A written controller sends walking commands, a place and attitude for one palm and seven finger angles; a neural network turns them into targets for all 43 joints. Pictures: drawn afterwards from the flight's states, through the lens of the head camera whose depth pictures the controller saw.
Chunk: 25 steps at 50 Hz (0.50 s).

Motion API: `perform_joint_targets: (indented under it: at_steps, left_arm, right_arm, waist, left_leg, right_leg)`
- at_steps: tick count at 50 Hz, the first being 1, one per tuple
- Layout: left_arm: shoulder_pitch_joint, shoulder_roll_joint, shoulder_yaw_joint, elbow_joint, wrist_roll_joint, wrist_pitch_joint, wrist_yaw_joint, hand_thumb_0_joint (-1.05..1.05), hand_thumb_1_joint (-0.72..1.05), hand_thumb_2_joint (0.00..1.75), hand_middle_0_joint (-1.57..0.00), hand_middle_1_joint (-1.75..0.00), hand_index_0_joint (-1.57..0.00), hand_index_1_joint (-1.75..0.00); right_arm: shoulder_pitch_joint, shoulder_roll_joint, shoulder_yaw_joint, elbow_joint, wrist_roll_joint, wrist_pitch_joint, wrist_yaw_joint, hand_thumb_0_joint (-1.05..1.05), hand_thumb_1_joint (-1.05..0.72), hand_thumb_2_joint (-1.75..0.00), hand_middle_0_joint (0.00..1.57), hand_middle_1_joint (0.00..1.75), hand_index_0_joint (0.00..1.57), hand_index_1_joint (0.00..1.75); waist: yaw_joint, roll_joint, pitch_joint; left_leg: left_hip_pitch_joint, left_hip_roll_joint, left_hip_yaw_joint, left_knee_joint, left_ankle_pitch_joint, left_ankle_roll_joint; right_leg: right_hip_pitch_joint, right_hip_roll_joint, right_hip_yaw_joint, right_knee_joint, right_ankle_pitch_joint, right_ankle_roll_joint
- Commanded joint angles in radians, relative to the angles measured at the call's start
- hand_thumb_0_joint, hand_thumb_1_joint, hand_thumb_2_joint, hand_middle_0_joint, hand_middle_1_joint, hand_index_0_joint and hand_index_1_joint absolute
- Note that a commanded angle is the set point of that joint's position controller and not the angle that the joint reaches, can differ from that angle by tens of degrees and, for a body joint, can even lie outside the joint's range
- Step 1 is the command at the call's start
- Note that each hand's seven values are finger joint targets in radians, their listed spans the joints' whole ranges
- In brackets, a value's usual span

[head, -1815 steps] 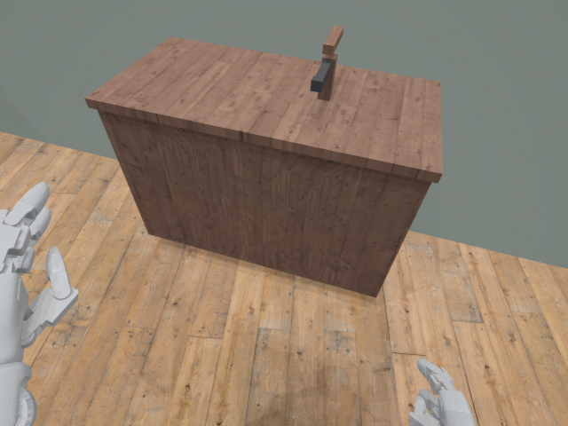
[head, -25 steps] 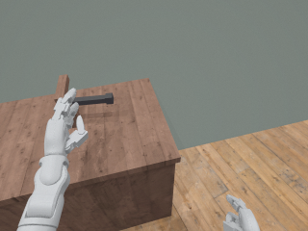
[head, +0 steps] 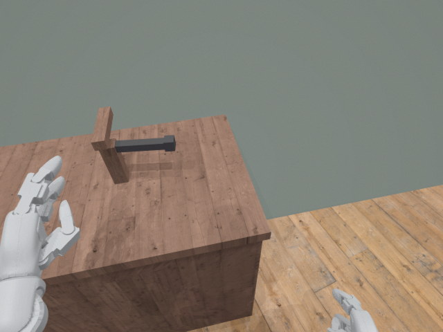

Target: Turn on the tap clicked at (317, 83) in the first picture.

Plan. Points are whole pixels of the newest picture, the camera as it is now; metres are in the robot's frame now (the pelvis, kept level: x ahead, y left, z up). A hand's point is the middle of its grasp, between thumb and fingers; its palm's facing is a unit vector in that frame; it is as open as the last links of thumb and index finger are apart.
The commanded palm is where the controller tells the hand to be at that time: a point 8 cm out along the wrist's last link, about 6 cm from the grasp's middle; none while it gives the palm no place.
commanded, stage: draw the hand back beside the body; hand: left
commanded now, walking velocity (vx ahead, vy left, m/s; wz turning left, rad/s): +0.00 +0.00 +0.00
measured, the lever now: (169, 143) +0.51 +0.18 +0.07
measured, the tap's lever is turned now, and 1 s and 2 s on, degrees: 82 82 82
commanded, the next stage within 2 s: step back with the hand held close in 0.30 s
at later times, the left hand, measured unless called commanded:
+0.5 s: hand (63, 238) +0.19 +0.24 +0.16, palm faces +0.41 -0.84 -0.37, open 7.4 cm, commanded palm +0.14 +0.27 +0.17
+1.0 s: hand (28, 289) +0.13 +0.26 +0.15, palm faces +0.38 -0.82 -0.44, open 7.4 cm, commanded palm +0.08 +0.29 +0.17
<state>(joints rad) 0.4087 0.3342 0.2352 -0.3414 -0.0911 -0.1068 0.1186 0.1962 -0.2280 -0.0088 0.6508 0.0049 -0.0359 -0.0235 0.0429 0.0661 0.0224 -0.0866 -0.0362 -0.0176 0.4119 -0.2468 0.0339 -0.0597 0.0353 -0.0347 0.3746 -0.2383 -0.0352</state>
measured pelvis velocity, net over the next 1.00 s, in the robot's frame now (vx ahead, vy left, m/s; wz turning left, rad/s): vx -0.08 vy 0.01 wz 0.00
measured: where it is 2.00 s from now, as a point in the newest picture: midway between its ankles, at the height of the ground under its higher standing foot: outside the picture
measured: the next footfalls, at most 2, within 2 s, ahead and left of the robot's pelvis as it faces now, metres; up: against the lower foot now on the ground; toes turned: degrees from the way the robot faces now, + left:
left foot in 1.44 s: -0.06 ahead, +0.15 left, +0.00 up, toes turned +5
right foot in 1.64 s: -0.13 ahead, -0.09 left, +0.00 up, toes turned +4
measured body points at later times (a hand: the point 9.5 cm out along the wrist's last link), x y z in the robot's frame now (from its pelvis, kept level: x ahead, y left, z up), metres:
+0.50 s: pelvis -0.01 -0.01 +0.00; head -0.03 -0.03 +0.45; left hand +0.16 +0.28 +0.18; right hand +0.17 -0.23 -0.09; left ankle -0.01 +0.10 -0.74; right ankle -0.02 -0.10 -0.74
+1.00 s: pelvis -0.08 +0.01 -0.01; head -0.06 +0.00 +0.44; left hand +0.10 +0.30 +0.17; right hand +0.10 -0.23 -0.10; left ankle -0.01 +0.10 -0.74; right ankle -0.02 -0.10 -0.74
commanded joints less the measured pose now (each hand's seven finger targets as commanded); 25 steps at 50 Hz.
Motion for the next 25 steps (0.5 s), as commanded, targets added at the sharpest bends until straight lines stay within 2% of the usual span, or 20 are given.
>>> perform_joint_targets:
  at_steps: [1,4,6,7,9,10,11,13,14,15,16,19,20,21,22,23,24,25]
  left_arm:
    - [-0.036,0.174,0.141,-0.253,0.0,-0.07,0.011,0.0,0.9,0.9,-0.2,-0.3,-0.2,-0.3]
    - [-0.078,0.164,0.122,-0.238,0.003,-0.072,0.015,0.0,0.9,0.9,-0.2,-0.3,-0.2,-0.3]
    - [-0.114,0.156,0.107,-0.235,0.005,-0.071,0.017,0.0,0.9,0.9,-0.2,-0.3,-0.2,-0.3]
    - [-0.132,0.167,0.114,-0.244,0.008,-0.075,0.021,0.0,0.9,0.9,-0.2,-0.3,-0.2,-0.3]
    - [-0.115,0.174,0.12,-0.227,0.009,-0.073,0.026,0.0,0.9,0.9,-0.2,-0.3,-0.2,-0.3]
    - [-0.122,0.18,0.124,-0.241,0.007,-0.074,0.025,0.0,0.9,0.9,-0.2,-0.3,-0.2,-0.3]
    - [-0.11,0.169,0.118,-0.24,0.006,-0.076,0.026,0.0,0.9,0.9,-0.2,-0.3,-0.2,-0.3]
    - [-0.094,0.172,0.125,-0.244,0.006,-0.078,0.026,0.0,0.9,0.9,-0.2,-0.3,-0.2,-0.3]
    - [-0.092,0.181,0.133,-0.243,0.006,-0.078,0.027,0.0,0.9,0.9,-0.2,-0.3,-0.2,-0.3]
    - [-0.089,0.193,0.147,-0.24,0.004,-0.076,0.026,0.0,0.9,0.9,-0.2,-0.3,-0.2,-0.3]
    - [-0.079,0.171,0.13,-0.238,0.004,-0.077,0.024,0.0,0.9,0.9,-0.2,-0.3,-0.2,-0.3]
    - [-0.07,0.18,0.142,-0.224,0.001,-0.077,0.023,0.0,0.9,0.9,-0.2,-0.3,-0.2,-0.3]
    - [-0.076,0.186,0.145,-0.224,0.0,-0.075,0.021,0.0,0.9,0.9,-0.2,-0.3,-0.2,-0.3]
    - [-0.124,0.187,0.136,-0.288,0.0,-0.082,0.022,0.0,0.9,0.9,-0.2,-0.3,-0.2,-0.3]
    - [-0.266,0.36,0.312,-0.366,0.003,-0.121,0.027,0.0,0.9,0.9,-0.2,-0.3,-0.2,-0.3]
    - [-0.156,0.268,0.247,-0.241,0.004,-0.123,0.016,0.0,0.9,0.9,-0.2,-0.3,-0.2,-0.3]
    - [-0.067,0.211,0.209,-0.18,0.011,-0.116,0.005,0.0,0.9,0.9,-0.2,-0.3,-0.2,-0.3]
    - [-0.058,0.2,0.191,-0.202,0.012,-0.118,-0.004,0.0,0.9,0.9,-0.2,-0.3,-0.2,-0.3]
  right_arm:
    - [-0.126,-0.105,-0.041,-0.169,0.009,-0.053,-0.01,0.0,-0.9,-0.9,0.2,0.3,0.2,0.3]
    - [-0.13,-0.107,-0.043,-0.163,0.008,-0.06,-0.016,0.0,-0.9,-0.9,0.2,0.3,0.2,0.3]
    - [-0.136,-0.107,-0.041,-0.161,0.01,-0.062,-0.021,0.0,-0.9,-0.9,0.2,0.3,0.2,0.3]
    - [-0.136,-0.11,-0.042,-0.161,0.009,-0.065,-0.023,0.0,-0.9,-0.9,0.2,0.3,0.2,0.3]
    - [-0.139,-0.108,-0.039,-0.159,0.007,-0.07,-0.026,0.0,-0.9,-0.9,0.2,0.3,0.2,0.3]
    - [-0.139,-0.11,-0.038,-0.157,0.008,-0.07,-0.026,0.0,-0.9,-0.9,0.2,0.3,0.2,0.3]
    - [-0.141,-0.104,-0.038,-0.161,0.007,-0.071,-0.027,0.0,-0.9,-0.9,0.2,0.3,0.2,0.3]
    - [-0.14,-0.104,-0.037,-0.161,0.006,-0.072,-0.026,0.0,-0.9,-0.9,0.2,0.3,0.2,0.3]
    - [-0.142,-0.104,-0.037,-0.16,0.006,-0.073,-0.026,0.0,-0.9,-0.9,0.2,0.3,0.2,0.3]
    - [-0.141,-0.107,-0.036,-0.158,0.006,-0.072,-0.026,0.0,-0.9,-0.9,0.2,0.3,0.2,0.3]
    - [-0.142,-0.098,-0.034,-0.16,0.006,-0.07,-0.025,0.0,-0.9,-0.9,0.2,0.3,0.2,0.3]
    - [-0.143,-0.102,-0.035,-0.16,0.006,-0.069,-0.023,0.0,-0.9,-0.9,0.2,0.3,0.2,0.3]
    - [-0.146,-0.104,-0.036,-0.159,0.008,-0.065,-0.023,0.0,-0.9,-0.9,0.2,0.3,0.2,0.3]
    - [-0.148,-0.1,-0.033,-0.171,0.008,-0.068,-0.023,0.0,-0.9,-0.9,0.2,0.3,0.2,0.3]
    - [-0.154,-0.105,-0.028,-0.205,0.017,-0.062,-0.03,0.0,-0.9,-0.9,0.2,0.3,0.2,0.3]
    - [-0.147,-0.088,-0.024,-0.169,0.012,-0.057,-0.034,0.0,-0.9,-0.9,0.2,0.3,0.2,0.3]
    - [-0.127,-0.091,-0.03,-0.172,0.009,-0.048,-0.032,0.0,-0.9,-0.9,0.2,0.3,0.2,0.3]
    - [-0.134,-0.101,-0.038,-0.19,0.009,-0.042,-0.03,0.0,-0.9,-0.9,0.2,0.3,0.2,0.3]
  waist:
    - [0.002,-0.01,-0.069]
    - [-0.006,-0.031,-0.06]
    - [-0.013,-0.016,-0.033]
    - [-0.009,-0.007,-0.054]
    - [-0.003,-0.016,-0.05]
    - [-0.004,0.0,-0.055]
    - [-0.004,-0.026,-0.055]
    - [0.001,-0.007,-0.074]
    - [0.003,-0.02,-0.069]
    - [0.003,0.003,-0.063]
    - [0.002,0.003,-0.057]
    - [0.005,-0.021,-0.057]
    - [0.003,-0.002,-0.043]
    - [0.001,0.008,-0.058]
    - [0.002,0.014,-0.016]
    - [-0.011,-0.046,-0.016]
    - [-0.014,-0.107,-0.054]
    - [-0.014,-0.084,-0.076]
  left_leg:
    - [-0.017,0.058,-0.037,-0.044,0.252,-0.019]
    - [-0.016,0.052,-0.034,-0.036,0.207,-0.009]
    - [-0.022,0.051,-0.04,-0.042,0.162,-0.009]
    - [-0.017,0.048,-0.045,-0.045,0.149,-0.009]
    - [-0.019,0.045,-0.045,-0.046,0.143,-0.007]
    - [-0.023,0.045,-0.048,-0.049,0.131,-0.009]
    - [-0.022,0.047,-0.047,-0.048,0.133,-0.007]
    - [-0.024,0.044,-0.044,-0.045,0.15,-0.007]
    - [-0.028,0.044,-0.042,-0.043,0.154,-0.007]
    - [-0.035,0.043,-0.044,-0.046,0.152,-0.009]
    - [-0.032,0.044,-0.039,-0.045,0.159,-0.008]
    - [-0.039,0.044,-0.039,-0.041,0.162,-0.006]
    - [-0.043,0.044,-0.041,-0.045,0.15,-0.007]
    - [-0.035,0.044,-0.043,-0.046,0.148,-0.007]
    - [-0.083,0.073,-0.071,-0.012,0.114,0.022]
    - [-0.076,0.07,-0.08,0.022,0.129,0.021]
    - [-0.061,0.077,-0.079,0.044,0.172,0.018]
    - [-0.053,0.079,-0.074,0.05,0.214,0.016]
  right_leg:
    - [-0.006,-0.04,0.019,-0.038,0.213,-0.001]
    - [-0.03,-0.04,0.021,-0.043,0.188,0.003]
    - [-0.051,-0.04,0.023,-0.047,0.142,0.002]
    - [-0.045,-0.039,0.022,-0.047,0.128,0.002]
    - [-0.042,-0.04,0.021,-0.047,0.125,0.002]
    - [-0.038,-0.041,0.024,-0.052,0.115,0.0]
    - [-0.037,-0.041,0.022,-0.047,0.117,0.001]
    - [-0.02,-0.043,0.023,-0.044,0.137,-0.001]
    - [-0.02,-0.044,0.023,-0.045,0.145,0.0]
    - [-0.017,-0.045,0.025,-0.047,0.144,-0.002]
    - [-0.02,-0.045,0.025,-0.045,0.152,-0.001]
    - [-0.017,-0.046,0.023,-0.045,0.16,-0.001]
    - [-0.024,-0.045,0.027,-0.051,0.145,-0.002]
    - [-0.02,-0.046,0.027,-0.049,0.143,-0.001]
    - [-0.079,-0.103,0.144,-0.084,0.24,0.002]
    - [-0.096,-0.143,0.148,-0.084,0.296,-0.001]
    - [-0.091,-0.157,0.151,-0.067,0.355,0.001]
    - [-0.092,-0.162,0.149,-0.049,0.4,0.003]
